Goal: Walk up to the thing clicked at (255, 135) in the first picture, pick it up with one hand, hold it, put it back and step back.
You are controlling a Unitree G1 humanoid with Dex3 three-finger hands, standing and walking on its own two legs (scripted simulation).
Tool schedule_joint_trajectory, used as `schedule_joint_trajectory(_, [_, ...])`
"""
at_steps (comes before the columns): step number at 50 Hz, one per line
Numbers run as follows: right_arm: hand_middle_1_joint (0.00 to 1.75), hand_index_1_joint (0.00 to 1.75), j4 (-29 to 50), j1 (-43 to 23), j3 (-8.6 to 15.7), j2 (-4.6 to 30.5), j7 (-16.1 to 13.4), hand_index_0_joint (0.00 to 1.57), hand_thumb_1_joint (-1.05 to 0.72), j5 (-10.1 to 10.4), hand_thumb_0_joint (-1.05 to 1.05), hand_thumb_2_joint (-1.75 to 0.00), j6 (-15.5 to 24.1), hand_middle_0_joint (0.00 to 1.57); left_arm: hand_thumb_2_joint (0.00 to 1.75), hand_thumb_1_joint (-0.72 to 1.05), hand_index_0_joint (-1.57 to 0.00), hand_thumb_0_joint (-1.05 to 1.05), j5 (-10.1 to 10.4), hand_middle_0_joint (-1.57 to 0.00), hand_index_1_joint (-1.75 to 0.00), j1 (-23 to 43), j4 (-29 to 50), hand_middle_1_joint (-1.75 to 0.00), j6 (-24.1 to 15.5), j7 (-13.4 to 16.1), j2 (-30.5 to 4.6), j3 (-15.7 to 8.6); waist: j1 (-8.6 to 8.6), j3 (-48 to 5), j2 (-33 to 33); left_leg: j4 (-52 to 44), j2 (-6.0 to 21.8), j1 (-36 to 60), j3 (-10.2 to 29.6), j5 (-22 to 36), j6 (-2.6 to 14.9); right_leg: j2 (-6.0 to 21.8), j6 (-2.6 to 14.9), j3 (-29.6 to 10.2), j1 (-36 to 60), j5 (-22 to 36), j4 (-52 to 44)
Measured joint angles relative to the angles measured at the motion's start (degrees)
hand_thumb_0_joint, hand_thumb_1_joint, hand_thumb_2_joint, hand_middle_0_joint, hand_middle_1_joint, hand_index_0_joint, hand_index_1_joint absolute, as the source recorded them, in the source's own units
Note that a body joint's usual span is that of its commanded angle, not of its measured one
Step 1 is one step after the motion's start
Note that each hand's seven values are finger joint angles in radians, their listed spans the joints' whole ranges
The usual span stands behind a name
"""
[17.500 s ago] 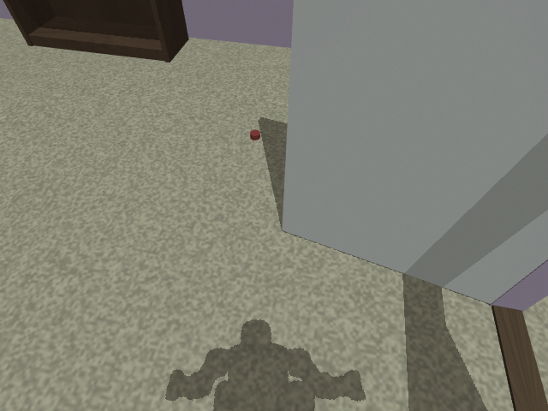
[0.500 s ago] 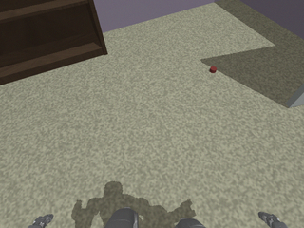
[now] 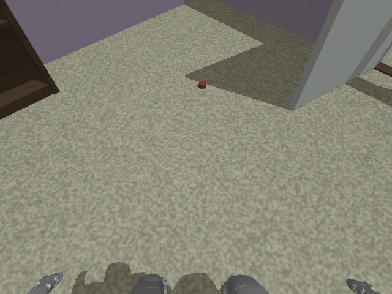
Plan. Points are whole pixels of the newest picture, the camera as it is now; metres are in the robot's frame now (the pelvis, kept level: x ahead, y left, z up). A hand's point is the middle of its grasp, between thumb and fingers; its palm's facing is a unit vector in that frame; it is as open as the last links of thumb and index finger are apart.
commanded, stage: walk up
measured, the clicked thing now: (202, 84) +1.52 -0.10 -0.72
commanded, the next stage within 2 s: stand in 1.20 s
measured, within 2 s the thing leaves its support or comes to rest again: neither
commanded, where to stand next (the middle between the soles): +0.07 +0.01 m, yaw -13 degrees
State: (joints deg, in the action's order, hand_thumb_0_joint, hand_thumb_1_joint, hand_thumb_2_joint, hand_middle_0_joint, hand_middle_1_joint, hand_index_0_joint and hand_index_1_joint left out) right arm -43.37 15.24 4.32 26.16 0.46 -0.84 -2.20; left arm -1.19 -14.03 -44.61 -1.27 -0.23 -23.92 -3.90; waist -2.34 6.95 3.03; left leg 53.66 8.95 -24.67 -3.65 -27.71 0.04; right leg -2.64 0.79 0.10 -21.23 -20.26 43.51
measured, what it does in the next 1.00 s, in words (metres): steps on the spot: left foot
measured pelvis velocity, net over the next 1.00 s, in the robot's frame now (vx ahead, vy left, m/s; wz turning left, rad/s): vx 0.00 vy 0.03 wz -0.26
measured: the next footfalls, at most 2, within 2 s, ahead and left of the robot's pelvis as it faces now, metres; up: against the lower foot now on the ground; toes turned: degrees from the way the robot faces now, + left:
left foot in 0.24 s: +0.07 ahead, +0.15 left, +0.00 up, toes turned -9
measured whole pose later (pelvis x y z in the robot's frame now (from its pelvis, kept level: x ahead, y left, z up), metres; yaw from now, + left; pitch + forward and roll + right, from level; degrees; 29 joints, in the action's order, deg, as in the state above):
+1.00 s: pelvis +0.00 +0.03 +0.03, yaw -15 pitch -2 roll +1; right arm -61.1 5.6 0.8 20.9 0.9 0.1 0.5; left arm 0.4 -5.7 -61.7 -1.8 0.1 -20.1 -0.1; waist -0.9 3.6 0.5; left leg 28.6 2.9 -10.0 -5.7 -16.4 -1.0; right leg -2.2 -0.2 -7.1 -14.5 -13.9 30.5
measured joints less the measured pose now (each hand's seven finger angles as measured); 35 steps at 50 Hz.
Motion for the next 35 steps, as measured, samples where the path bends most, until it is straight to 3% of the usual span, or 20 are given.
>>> schedule_joint_trajectory(2, [0.3, 0.3, -1.09, -1.05, -0.25, -0.41, -0.31, 0.2, -0.9, 0.47, 0.01, -0.9, -0.74, 0.2, 0.89, 0.9, -0.2, 0.01, 0.2, -0.21, -0.3, -0.5, -0.29, -0.3, -0.31, 0.47, 0.46, 0.52, 0.83, 0.0, -0.3, 5.21, -2.56, -1.78, 2.32, -3.05, 0.28, -0.1, 0.35, -1.68, -0.68, -0.29, 1.0])
schedule_joint_trajectory(6, [0.3, 0.3, -2.15, -2.31, -0.9, -1.1, -0.17, 0.2, -0.91, 0.61, 0.01, -0.9, -0.07, 0.2, 0.89, 0.9, -0.2, 0.01, 0.08, -0.21, -0.3, -0.95, -0.82, -0.3, -0.37, 0.95, 1.43, 1.54, 1.64, -0.14, -0.12, 6.03, -4.23, -3.06, 3.4, -0.7, 0.67, -0.41, 0.07, -4.13, -1.77, 0.38, 1.22])
schedule_joint_trajectory(12, [0.3, 0.3, -3.8, -2.81, -1.3, -2.11, 0.08, 0.2, -0.91, 0.32, 0.01, -0.9, 0.93, 0.2, 0.89, 0.9, -0.2, 0.01, 0.01, -0.21, -0.3, -0.54, -0.66, -0.3, -0.01, 1.01, 1.64, 1.98, 2.29, -0.69, -0.97, -4.54, -6.44, 1.26, 3.38, 0.58, 1.26, -0.41, -1.11, -6.96, -4.87, -0.08, 4.13])
schedule_joint_trajectory(14, [0.3, 0.3, -4.73, -3.03, -1.24, -3.28, -0.08, 0.2, -0.91, -0.2, 0.01, -0.9, 1.69, 0.2, 0.89, 0.9, -0.2, 0.01, 0.4, -0.21, -0.3, 0.4, -1.28, -0.3, 0.69, 1.1, 1.12, 1.79, 2.28, -0.14, -3.33, -7.12, -8.01, 2.6, 1.93, 4.86, -0.1, 0.74, -1.66, -8.77, -5.6, -0.69, 5.92])
schedule_joint_trajectory(16, [0.3, 0.3, -5.21, -2.51, -1.64, -3.78, 0.26, 0.2, -0.9, -0.36, 0.01, -0.9, 2.21, 0.2, 0.89, 0.9, -0.2, 0.01, 0.77, -0.21, -0.3, 0.95, -2.68, -0.3, 1.2, 1.42, 1.39, 1.8, 1.91, -0.56, -3.33, -6.92, -7.43, 2.71, 1.42, 4.68, -0.24, -0.54, -0.69, -9.2, -6.03, -4.99, 8.33])
schedule_joint_trajectory(19, [0.3, 0.3, -6.04, -2.16, -2.1, -4.67, 0.43, 0.21, -0.9, -0.58, 0.01, -0.9, 2.59, 0.2, 0.89, 0.9, -0.2, 0.01, 1.04, -0.21, -0.3, 1.1, -4.18, -0.3, 0.77, 1.18, 0.84, 1.64, 1.41, -0.72, -2.83, -8.08, -5.33, 3.89, 1.19, 4.97, -0.24, -1.1, -0.19, -5.58, -5.5, -9.24, 11.85])
schedule_joint_trajectory(21, [0.3, 0.3, -6.44, -1.88, -2.44, -4.8, 0.5, 0.21, -0.9, -0.65, 0.01, -0.9, 2.75, 0.21, 0.89, 0.9, -0.2, 0.01, 1.17, -0.21, -0.3, 1.14, -4.92, -0.3, 0.17, 0.77, 0.39, 1.22, 1.33, -0.9, -2.73, -8.89, -4.19, 4.41, 0.92, 5.39, -0.86, -0.24, 0.22, -3.04, -2.98, -7.62, 7.03])
schedule_joint_trajectory(24, [0.3, 0.3, -7.02, -1.97, -2.58, -3.99, 0.54, 0.21, -0.9, -0.44, 0.01, -0.9, 2.07, 0.21, 0.89, 0.9, -0.2, 0.01, 0.76, -0.21, -0.3, 1.29, -6.07, -0.3, -0.84, 0.68, 0.53, 0.66, 1.37, -0.69, -1.22, -7.43, -2.02, 4.27, 1.25, 4.59, -1.69, -1.09, 0.41, -1.24, 1.26, 1.54, -2.33])
schedule_joint_trajectory(28, [0.3, 0.3, -8.68, -2.59, -2.38, -3.34, 0.1, 0.21, -0.9, 0.24, 0.01, -0.9, 1.27, 0.2, 0.89, 0.9, -0.2, 0.01, 0.27, -0.21, -0.3, 1.27, -7.33, -0.3, -0.95, 0.65, 1.15, 1.44, 1.48, -1.71, -1.68, -7.24, -4.8, 4.44, 2.66, -0.05, 0.2, -0.49, 0.5, -2.42, 0.3, 1.0, -1.03])
schedule_joint_trajectory(31, [0.3, 0.3, -10.2, -2.96, -2.1, -2.96, 0.04, 0.2, -0.9, 0.33, 0.01, -0.9, 2.24, 0.2, 0.89, 0.9, -0.2, 0.01, 0.47, -0.21, -0.3, 2.05, -8.94, -0.3, -0.25, 0.48, 2.09, 2.21, 1.47, -2.24, -2.34, -11.64, -6.14, 6.45, 1.41, 7.1, -0.62, 0.61, -0.42, -3.95, 0.51, 1.12, -1.29])
schedule_joint_trajectory(35, [0.3, 0.3, -12.38, -3.02, -2.91, -3.37, 0.45, 0.2, -0.9, 0.14, 0.01, -0.9, 2.59, 0.2, 0.89, 0.9, -0.2, 0.01, 0.73, -0.21, -0.3, 2.74, -11.08, -0.3, -0.33, 0.06, 2.93, 2.81, 1.59, -3.6, -2.08, -14.35, -5.56, 8.47, 0.62, 6.92, -0.74, 0.08, -0.62, -4.68, 2.49, 2.58, -4.78])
